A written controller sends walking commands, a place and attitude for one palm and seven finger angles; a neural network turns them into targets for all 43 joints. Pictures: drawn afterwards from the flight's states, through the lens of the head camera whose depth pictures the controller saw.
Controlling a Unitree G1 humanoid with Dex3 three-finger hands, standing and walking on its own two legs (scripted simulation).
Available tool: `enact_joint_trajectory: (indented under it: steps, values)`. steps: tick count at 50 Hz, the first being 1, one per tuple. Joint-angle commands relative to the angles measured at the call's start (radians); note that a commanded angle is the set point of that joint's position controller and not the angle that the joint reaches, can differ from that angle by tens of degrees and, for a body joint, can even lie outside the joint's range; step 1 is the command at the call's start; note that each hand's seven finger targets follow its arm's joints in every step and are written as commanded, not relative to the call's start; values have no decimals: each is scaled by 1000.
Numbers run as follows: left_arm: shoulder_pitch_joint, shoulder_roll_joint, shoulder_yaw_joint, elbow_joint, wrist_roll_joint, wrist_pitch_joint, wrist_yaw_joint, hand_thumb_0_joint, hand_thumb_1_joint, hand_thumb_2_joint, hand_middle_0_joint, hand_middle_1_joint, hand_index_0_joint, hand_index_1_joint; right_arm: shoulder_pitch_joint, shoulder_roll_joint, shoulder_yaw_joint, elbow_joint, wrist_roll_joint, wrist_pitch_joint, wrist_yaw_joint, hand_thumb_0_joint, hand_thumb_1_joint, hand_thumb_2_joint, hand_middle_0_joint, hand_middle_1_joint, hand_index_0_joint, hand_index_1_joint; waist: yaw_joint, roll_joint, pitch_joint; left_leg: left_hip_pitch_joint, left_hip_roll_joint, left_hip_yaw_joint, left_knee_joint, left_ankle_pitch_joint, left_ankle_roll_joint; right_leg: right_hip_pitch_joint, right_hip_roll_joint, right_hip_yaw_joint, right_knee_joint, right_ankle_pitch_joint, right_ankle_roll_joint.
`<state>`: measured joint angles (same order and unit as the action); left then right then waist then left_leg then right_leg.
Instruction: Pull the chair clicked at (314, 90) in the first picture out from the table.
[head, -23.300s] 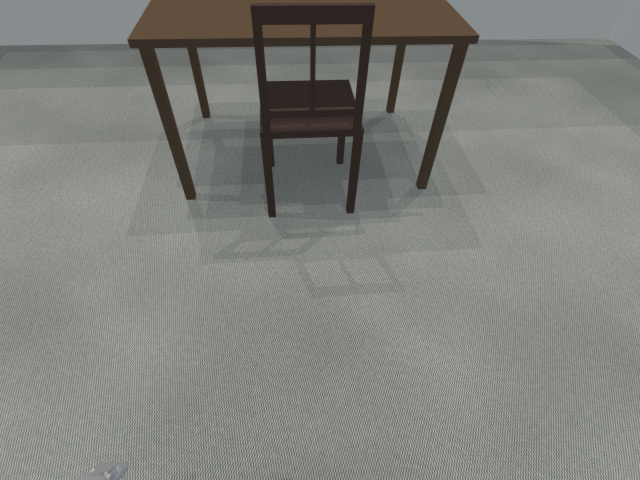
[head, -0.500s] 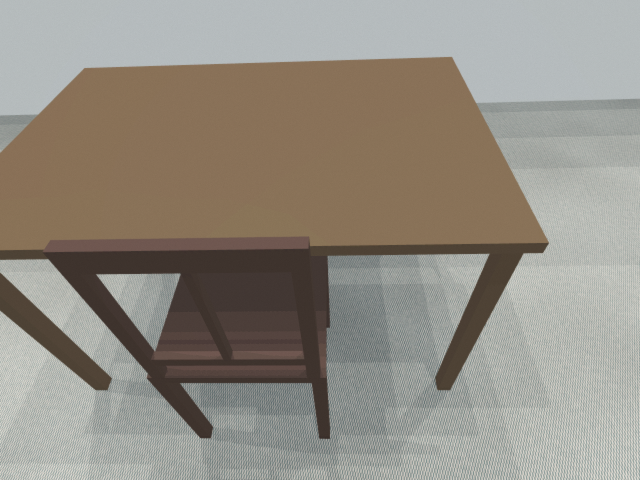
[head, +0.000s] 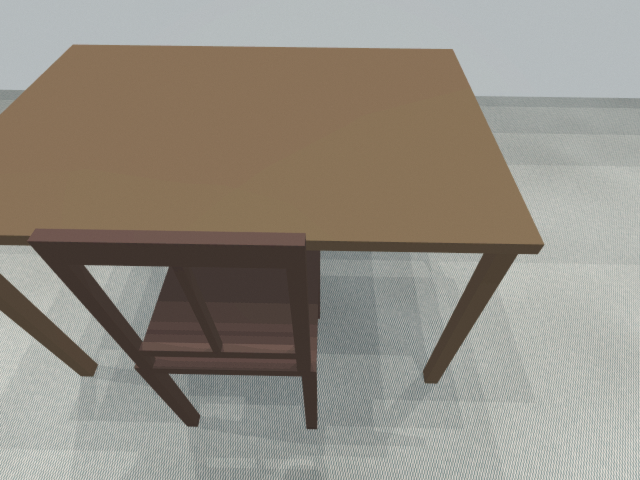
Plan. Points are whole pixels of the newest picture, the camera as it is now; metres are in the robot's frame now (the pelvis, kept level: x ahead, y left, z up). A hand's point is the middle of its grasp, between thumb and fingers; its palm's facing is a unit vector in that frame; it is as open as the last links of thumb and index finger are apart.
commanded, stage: look again from close up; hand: left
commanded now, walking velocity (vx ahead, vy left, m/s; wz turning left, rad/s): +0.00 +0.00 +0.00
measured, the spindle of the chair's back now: (201, 311) +0.39 +0.23 -0.11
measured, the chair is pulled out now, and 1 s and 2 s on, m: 0.00 0.00 0.00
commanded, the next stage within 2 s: raise the hand toward the chair's back in 0.76 s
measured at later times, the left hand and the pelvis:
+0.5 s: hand out of the picture -0.01 +0.19 -0.18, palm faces +0.01 -0.98 -0.19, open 7.3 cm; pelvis +0.00 +0.02 +0.00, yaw +0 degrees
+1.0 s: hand out of the picture +0.12 +0.23 -0.08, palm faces +0.25 -0.95 -0.21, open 7.4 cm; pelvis -0.01 +0.03 -0.01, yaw +2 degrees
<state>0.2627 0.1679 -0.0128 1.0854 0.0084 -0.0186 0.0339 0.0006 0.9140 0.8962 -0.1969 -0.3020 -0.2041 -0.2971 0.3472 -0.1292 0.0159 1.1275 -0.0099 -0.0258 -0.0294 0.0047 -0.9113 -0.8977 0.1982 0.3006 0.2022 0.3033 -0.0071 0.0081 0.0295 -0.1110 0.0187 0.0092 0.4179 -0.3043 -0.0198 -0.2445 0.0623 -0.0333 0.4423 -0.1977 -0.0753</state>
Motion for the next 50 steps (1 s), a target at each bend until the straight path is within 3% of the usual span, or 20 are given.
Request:
enact_joint_trajectory:
  steps: [1,7,16,19,30,34,42,43,44,45,46,47,48,49,50]
  values:
    - [51,100,18,-42,-2,-14,10,0,900,900,-200,-300,-200,-300,90,-82,-20,-11,-1,-13,-5,0,-900,-900,200,300,200,300,0,0,27,-99,65,-48,-58,126,36,57,-154,175,-96,66,9]
    - [70,85,15,-35,-1,-11,10,0,900,900,-200,-300,-200,-300,94,-72,-18,-3,-1,-16,-6,0,-900,-900,200,300,200,300,1,-4,48,-102,65,-55,-67,109,43,27,-146,174,-97,7,6]
    - [90,69,10,-30,-1,-11,10,0,900,900,-200,-300,-200,-300,86,-71,-17,2,2,-25,-10,0,-900,-900,200,300,200,300,2,19,35,-89,76,-69,-70,175,49,35,-142,154,-64,84,6]
    - [94,68,10,-27,0,-13,11,0,900,900,-200,-300,-200,-300,89,-68,-16,5,4,-26,-11,0,-900,-900,200,300,200,300,1,-2,28,-84,75,-69,-71,189,50,46,-146,153,-59,115,7]
    - [100,66,8,-29,0,-8,11,0,900,900,-200,-300,-200,-300,82,-62,-16,13,3,-23,-11,0,-900,-900,200,300,200,300,3,-6,61,-97,74,-75,-88,132,55,24,-140,152,-73,42,9]
    - [109,64,8,-29,0,-10,11,0,900,900,-200,-300,-200,-300,86,-67,-14,14,5,-28,-11,0,-900,-900,200,300,200,300,3,0,30,-77,72,-75,-77,175,57,36,-146,154,-59,90,9]
    - [112,61,6,-28,1,-8,13,0,900,900,-200,-300,-200,-300,85,-61,-14,20,6,-26,-11,0,-900,-900,200,300,200,300,3,-5,63,-93,72,-74,-81,159,56,24,-145,156,-64,79,10]
    - [193,95,22,32,7,-24,45,0,900,900,-200,-300,-200,-300,-67,-116,-21,-58,9,-19,-4,0,-900,-900,200,300,200,300,57,43,69,-154,86,-4,84,167,25,50,-206,149,-21,424,35]
    - [-571,300,90,-1524,-216,-237,34,0,877,890,-198,-296,-198,-296,-72,-315,-42,-463,58,-178,-47,0,-900,-900,200,300,200,300,-75,224,-451,36,-33,-25,-38,219,40,183,-116,120,31,222,37]
    - [-416,373,188,-1456,-167,-217,106,0,853,880,-195,-293,-195,-293,-184,-220,-18,-394,63,-262,-83,0,-900,-900,200,300,200,300,-24,214,-395,21,-7,22,-5,192,34,137,-66,91,81,69,36]
    - [43,60,4,-1170,-137,-80,111,0,830,870,-193,-289,-193,-289,-155,-189,-26,-431,53,-317,-73,0,-900,-900,200,300,200,300,-20,202,-271,-96,-3,-9,-35,169,23,40,-58,3,87,-35,29]
    - [112,-73,-57,-1053,-180,-34,109,0,807,860,-191,-285,-191,-285,-143,-196,-17,-394,68,-334,-71,0,-900,-900,200,300,200,300,-33,62,-92,-188,-11,-36,1,92,23,-50,-68,-35,80,-55,48]
    - [1,-41,-50,-1125,-203,-88,94,0,783,850,-188,-282,-188,-282,-154,-235,-30,-439,64,-345,-70,0,-900,-900,200,300,200,300,-67,-24,12,-259,-15,-69,52,4,36,-138,-74,-34,77,-118,61]
    - [-18,-13,-24,-1091,-196,-146,72,0,760,840,-186,-278,-186,-278,-147,-252,-46,-457,46,-356,-63,0,-900,-900,200,300,200,300,-83,-146,21,-319,-24,-72,113,-64,44,-221,-76,-37,88,-204,70]
    - [28,-25,1,-1001,-193,-204,43,0,737,830,-184,-274,-184,-274,-144,-249,-61,-485,34,-359,-49,0,-900,-900,200,300,200,300,-76,-184,33,-387,-41,-56,182,-97,40,-287,-79,-35,114,-279,66]
